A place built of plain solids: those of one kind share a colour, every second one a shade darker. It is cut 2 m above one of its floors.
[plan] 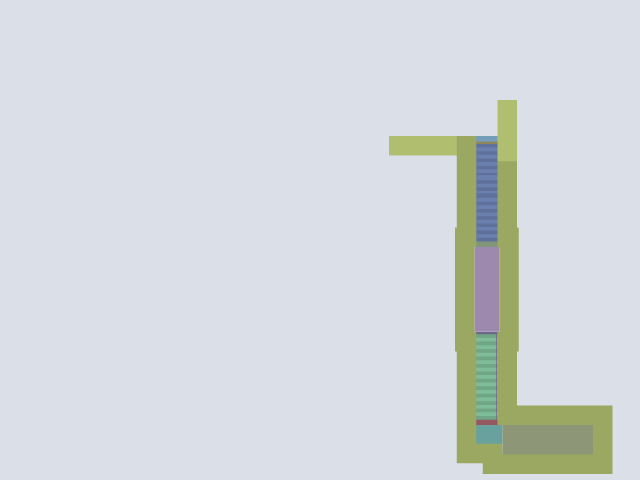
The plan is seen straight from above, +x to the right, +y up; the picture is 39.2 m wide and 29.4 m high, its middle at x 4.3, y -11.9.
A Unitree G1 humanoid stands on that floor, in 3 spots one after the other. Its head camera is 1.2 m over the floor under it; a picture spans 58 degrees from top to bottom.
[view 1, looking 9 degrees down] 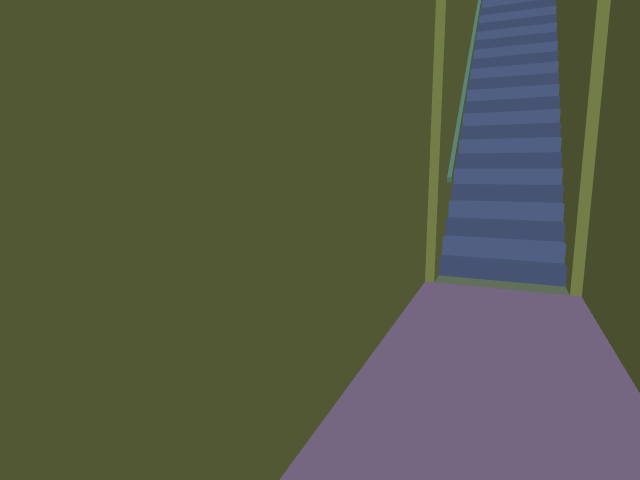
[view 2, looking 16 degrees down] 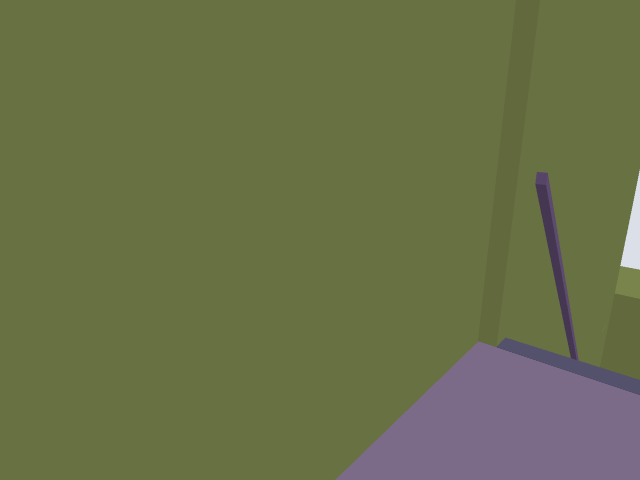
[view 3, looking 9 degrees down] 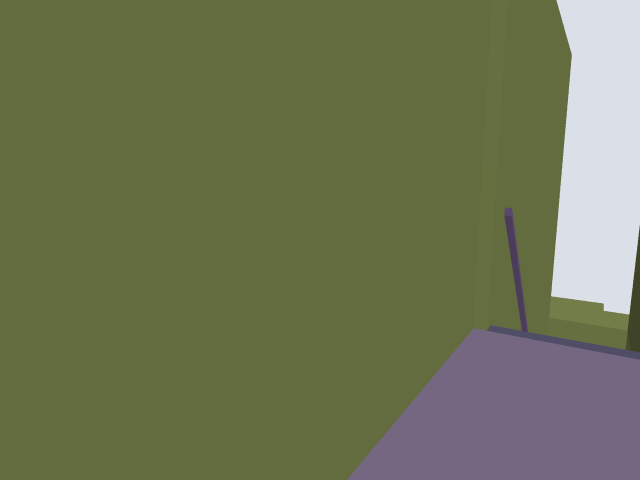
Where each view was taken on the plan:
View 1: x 14.52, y -17.07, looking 113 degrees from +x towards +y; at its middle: wall_concrete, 1.95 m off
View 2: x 14.52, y -15.33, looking -49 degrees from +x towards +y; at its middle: wall_concrete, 1.19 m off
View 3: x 14.52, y -14.19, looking -57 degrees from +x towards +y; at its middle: wall_concrete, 1.40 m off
